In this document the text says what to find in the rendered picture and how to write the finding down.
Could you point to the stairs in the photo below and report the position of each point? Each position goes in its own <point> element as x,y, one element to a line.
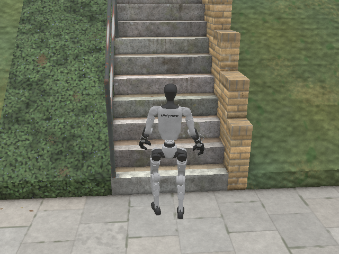
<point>164,42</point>

